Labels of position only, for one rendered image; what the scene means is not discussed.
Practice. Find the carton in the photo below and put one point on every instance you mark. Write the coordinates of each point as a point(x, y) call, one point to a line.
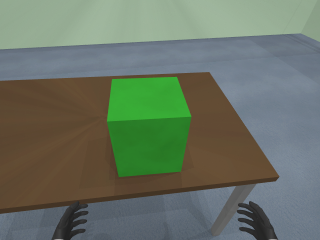
point(148, 121)

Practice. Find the left robot hand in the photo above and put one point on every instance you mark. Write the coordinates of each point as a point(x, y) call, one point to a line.
point(67, 223)

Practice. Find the table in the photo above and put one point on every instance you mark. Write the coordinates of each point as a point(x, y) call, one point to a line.
point(56, 149)

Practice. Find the right robot hand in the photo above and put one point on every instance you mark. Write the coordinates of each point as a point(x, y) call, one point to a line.
point(263, 228)

